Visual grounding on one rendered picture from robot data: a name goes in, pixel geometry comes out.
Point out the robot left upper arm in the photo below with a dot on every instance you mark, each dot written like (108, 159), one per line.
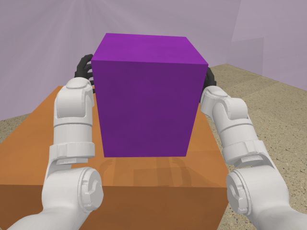
(69, 196)

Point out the robot right upper arm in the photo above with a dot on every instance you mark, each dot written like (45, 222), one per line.
(259, 193)

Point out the left robot hand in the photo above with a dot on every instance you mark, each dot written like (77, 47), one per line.
(83, 68)

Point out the left robot forearm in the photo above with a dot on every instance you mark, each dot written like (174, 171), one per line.
(73, 123)

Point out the right robot hand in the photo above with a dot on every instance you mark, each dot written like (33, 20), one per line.
(209, 80)

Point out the right robot forearm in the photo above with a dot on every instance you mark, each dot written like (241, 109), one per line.
(241, 146)

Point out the carton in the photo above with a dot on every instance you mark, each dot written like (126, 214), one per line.
(148, 89)

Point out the pedestal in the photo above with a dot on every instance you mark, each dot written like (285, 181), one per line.
(140, 193)

